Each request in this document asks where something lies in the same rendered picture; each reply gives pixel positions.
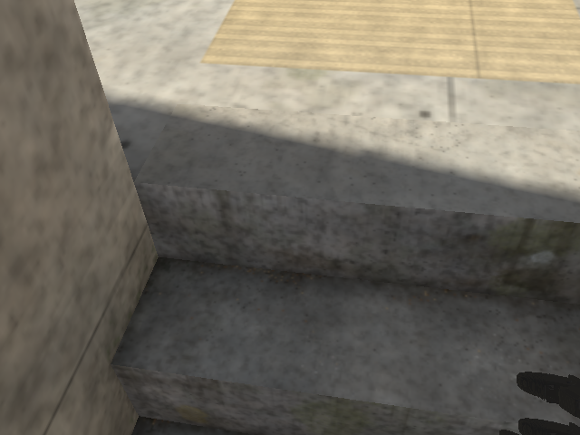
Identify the robot right hand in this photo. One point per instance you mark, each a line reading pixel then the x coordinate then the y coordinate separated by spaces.
pixel 555 389

